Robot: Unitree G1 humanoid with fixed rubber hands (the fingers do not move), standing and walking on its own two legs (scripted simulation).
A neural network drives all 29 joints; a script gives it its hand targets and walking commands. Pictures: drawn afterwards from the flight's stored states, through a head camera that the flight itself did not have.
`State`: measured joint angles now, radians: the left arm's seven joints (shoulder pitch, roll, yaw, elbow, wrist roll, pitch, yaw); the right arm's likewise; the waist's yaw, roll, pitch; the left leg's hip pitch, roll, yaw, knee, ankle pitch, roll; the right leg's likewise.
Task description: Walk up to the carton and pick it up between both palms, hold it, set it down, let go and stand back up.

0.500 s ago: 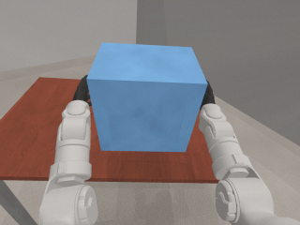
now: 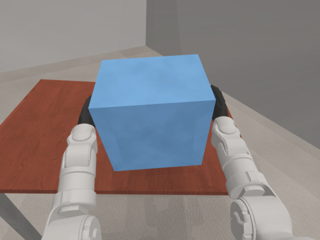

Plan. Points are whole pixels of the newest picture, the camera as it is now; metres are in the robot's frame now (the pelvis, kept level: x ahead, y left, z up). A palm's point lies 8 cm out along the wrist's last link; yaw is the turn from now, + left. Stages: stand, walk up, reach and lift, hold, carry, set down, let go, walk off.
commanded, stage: set down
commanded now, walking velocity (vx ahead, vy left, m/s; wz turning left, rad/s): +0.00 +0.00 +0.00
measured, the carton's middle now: (154, 115) +0.40 +0.02 +0.15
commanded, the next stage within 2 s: none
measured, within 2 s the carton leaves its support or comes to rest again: neither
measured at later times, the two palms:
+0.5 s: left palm (98, 129) +0.39 +0.17 +0.11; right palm (220, 123) +0.40 -0.16 +0.13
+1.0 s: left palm (105, 133) +0.40 +0.16 +0.08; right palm (220, 125) +0.41 -0.18 +0.11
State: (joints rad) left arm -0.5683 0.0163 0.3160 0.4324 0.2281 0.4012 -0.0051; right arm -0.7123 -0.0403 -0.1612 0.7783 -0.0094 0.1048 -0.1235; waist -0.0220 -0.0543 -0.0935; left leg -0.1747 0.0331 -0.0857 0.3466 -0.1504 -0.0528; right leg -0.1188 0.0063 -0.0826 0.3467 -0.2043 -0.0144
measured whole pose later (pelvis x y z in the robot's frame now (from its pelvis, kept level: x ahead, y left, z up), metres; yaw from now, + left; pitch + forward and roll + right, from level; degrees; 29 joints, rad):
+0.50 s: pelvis +0.01 +0.00 +0.00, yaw +0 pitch +0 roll +0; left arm -0.60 0.01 0.32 0.65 0.25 0.23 0.01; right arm -0.71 -0.04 -0.25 0.91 -0.07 -0.01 -0.10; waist -0.02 -0.05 -0.07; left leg -0.17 0.03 -0.09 0.34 -0.16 -0.05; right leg -0.12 0.01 -0.08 0.35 -0.22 -0.01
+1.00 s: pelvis +0.03 -0.01 +0.00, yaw +0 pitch +1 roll +0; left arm -0.60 0.00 0.33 0.78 0.24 0.08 0.04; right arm -0.71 -0.04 -0.32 0.97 -0.15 -0.10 -0.06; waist -0.02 -0.04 -0.06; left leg -0.17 0.03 -0.09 0.32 -0.17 -0.06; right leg -0.13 0.01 -0.08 0.35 -0.24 -0.01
